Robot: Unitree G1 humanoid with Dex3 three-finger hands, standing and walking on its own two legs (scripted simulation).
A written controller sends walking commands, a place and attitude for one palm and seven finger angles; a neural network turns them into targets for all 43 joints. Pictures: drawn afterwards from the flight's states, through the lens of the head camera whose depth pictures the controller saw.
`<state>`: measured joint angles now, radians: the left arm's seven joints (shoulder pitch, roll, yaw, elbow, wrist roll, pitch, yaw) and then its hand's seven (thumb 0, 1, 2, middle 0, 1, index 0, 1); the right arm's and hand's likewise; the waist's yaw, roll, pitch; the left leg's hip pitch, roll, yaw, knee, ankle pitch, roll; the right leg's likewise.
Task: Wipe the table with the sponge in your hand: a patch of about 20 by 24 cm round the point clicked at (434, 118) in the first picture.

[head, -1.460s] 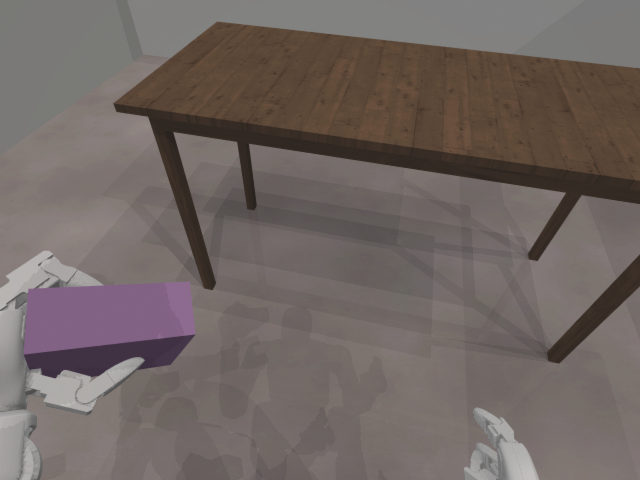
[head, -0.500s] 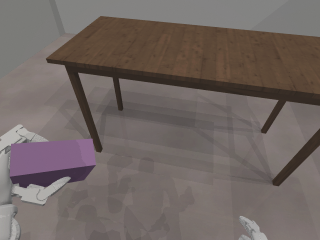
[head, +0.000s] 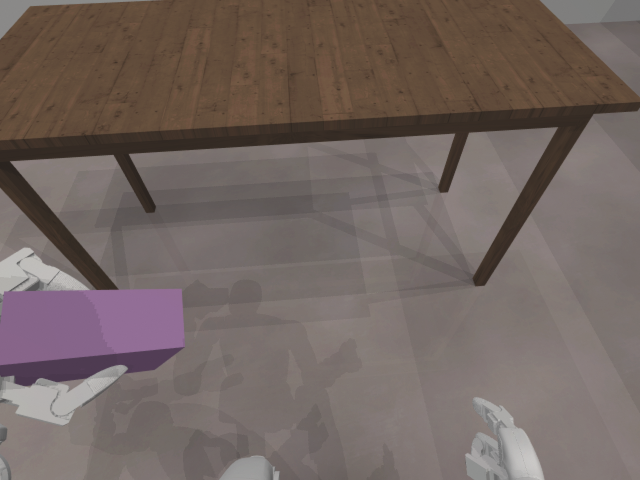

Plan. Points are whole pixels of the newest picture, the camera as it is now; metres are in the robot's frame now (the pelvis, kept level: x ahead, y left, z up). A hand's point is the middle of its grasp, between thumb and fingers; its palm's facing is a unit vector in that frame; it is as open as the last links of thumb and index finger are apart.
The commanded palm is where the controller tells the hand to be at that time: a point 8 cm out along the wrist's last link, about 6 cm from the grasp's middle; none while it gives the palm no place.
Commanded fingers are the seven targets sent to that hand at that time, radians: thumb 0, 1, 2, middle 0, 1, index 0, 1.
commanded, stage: turn to face it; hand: left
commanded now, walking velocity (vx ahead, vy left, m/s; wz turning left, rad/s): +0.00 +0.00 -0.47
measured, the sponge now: (120, 336) +0.22 +0.20 +0.14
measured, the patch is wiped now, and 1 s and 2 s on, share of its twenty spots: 0.00 0.00 0.00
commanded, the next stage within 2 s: take the last steps up to it in 0.34 s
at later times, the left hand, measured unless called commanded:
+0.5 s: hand (150, 337) +0.21 +0.16 +0.16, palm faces +0.17 -0.87 -0.46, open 9.5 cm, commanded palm +0.16 +0.23 +0.18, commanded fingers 0.00 0.10 1.30 -1.20 -1.60 -1.20 -1.60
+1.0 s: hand (160, 377) +0.18 +0.14 +0.17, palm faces +0.21 -0.87 -0.45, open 9.5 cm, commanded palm +0.15 +0.19 +0.18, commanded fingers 0.00 0.10 1.30 -1.20 -1.60 -1.20 -1.60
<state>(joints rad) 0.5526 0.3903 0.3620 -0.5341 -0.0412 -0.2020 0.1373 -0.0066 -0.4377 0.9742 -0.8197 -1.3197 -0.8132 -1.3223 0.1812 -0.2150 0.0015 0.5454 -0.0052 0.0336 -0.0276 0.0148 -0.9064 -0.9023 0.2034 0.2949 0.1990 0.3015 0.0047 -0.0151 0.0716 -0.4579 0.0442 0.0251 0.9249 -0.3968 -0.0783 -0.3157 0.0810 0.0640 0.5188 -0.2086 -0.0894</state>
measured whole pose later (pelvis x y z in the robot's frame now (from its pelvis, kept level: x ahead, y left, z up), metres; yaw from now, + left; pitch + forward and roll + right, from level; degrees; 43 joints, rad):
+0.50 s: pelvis -0.06 -0.01 -0.02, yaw -13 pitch -2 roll -1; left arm 0.43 0.36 0.33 -0.50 -0.02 -0.18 0.13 -0.01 -0.44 0.98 -0.82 -1.32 -0.81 -1.32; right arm 0.20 -0.17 0.03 0.56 0.01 -0.07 -0.01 0.01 -0.90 -0.90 0.21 0.30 0.20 0.30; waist 0.00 0.06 0.09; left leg -0.37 0.19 0.09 0.79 -0.41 -0.07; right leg -0.32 0.02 -0.10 0.64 -0.29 -0.04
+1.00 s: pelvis -0.08 -0.04 +0.00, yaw -14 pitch -2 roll +0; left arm 0.49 0.34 0.33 -0.41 0.01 -0.20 0.16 -0.01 -0.44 0.98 -0.82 -1.32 -0.81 -1.32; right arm 0.27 -0.18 0.01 0.63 0.00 -0.10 -0.07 0.02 -0.91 -0.90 0.20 0.29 0.20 0.30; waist 0.00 0.04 -0.02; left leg -0.22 0.11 0.09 0.53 -0.28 -0.02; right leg -0.33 -0.03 -0.12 0.73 -0.43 0.02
